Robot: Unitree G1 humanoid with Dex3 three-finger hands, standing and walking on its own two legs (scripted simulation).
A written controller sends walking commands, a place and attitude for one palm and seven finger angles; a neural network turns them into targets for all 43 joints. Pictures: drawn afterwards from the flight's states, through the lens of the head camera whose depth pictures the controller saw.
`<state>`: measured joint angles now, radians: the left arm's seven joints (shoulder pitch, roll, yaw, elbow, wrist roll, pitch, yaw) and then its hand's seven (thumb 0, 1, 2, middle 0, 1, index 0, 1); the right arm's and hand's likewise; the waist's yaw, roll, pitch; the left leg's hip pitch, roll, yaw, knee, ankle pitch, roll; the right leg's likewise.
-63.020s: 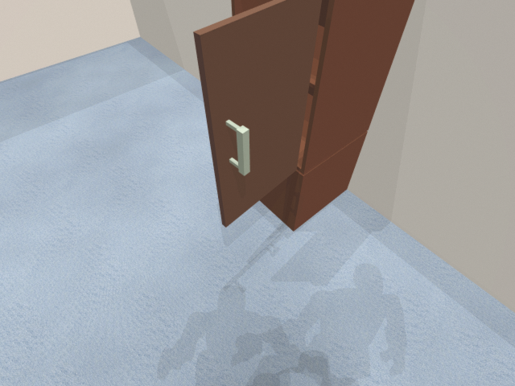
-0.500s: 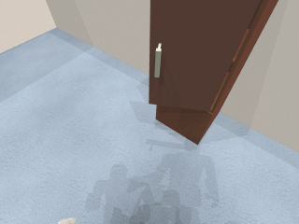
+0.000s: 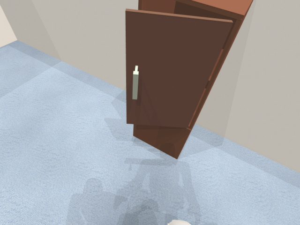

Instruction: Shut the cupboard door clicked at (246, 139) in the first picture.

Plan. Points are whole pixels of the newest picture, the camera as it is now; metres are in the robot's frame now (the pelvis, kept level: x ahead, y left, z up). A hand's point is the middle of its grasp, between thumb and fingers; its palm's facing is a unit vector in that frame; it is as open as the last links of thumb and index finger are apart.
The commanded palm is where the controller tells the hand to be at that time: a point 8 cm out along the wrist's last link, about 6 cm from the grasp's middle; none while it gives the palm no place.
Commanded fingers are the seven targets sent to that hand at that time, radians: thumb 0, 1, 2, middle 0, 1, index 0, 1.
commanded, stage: take the last steps up to it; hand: left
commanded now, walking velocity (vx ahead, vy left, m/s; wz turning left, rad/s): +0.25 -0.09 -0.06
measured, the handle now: (135, 82) +0.64 +0.08 -0.03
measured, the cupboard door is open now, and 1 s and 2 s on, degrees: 28 28 28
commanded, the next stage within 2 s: come to a stop and stand still in 0.28 s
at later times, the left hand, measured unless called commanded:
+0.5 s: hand (116, 210) +0.20 +0.10 -0.18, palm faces +0.02 -0.98 -0.20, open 7.2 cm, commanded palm none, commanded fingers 0.00 0.90 0.90 -0.20 -0.30 -0.20 -0.30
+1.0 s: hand (113, 209) +0.20 +0.11 -0.17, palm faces -0.02 -0.96 -0.30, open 7.4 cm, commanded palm none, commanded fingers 0.00 0.90 0.90 -0.20 -0.30 -0.20 -0.30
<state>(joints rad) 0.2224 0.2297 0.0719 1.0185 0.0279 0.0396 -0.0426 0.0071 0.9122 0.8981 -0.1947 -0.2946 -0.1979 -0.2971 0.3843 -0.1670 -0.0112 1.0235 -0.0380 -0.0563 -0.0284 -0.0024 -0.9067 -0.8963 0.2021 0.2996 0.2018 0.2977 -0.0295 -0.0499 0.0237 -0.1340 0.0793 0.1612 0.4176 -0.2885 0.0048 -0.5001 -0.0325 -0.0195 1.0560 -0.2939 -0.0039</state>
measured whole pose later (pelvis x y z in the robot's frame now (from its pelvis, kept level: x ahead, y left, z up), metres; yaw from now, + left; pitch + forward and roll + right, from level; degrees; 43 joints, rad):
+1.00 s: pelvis +0.16 -0.09 -0.01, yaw -4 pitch +0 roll +1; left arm 0.30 0.19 0.02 0.94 0.03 -0.01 0.06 0.00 0.91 0.90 -0.20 -0.29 -0.20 -0.30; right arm 0.13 -0.21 -0.06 0.93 0.00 0.05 -0.01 0.00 -0.91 -0.90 0.20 0.30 0.20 0.30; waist 0.02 0.01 0.07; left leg -0.35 -0.02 0.03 0.84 -0.43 0.00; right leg -0.23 0.01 -0.03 0.52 -0.29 -0.05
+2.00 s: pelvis +0.18 -0.04 -0.01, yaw -4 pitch +0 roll +0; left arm 0.25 0.18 -0.02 1.08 0.01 -0.01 0.04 0.00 0.91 0.90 -0.20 -0.30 -0.20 -0.30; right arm 0.20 -0.18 0.02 1.09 -0.01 -0.03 -0.02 0.00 -0.92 -0.90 0.20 0.30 0.20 0.30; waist 0.01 -0.02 0.03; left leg -0.16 -0.06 0.06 0.44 -0.28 0.08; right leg -0.17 -0.03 -0.01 0.45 -0.28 0.02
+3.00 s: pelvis +0.18 -0.04 +0.00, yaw -3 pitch -1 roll +0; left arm 0.28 0.17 -0.01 1.10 0.01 0.00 0.04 0.00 0.91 0.90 -0.20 -0.29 -0.20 -0.30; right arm 0.25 -0.15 0.02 1.14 -0.01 -0.04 -0.03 0.00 -0.91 -0.90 0.20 0.30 0.20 0.30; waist 0.00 -0.03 0.04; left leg -0.12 -0.07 0.06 0.41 -0.27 0.09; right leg -0.13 -0.04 -0.01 0.42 -0.27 0.03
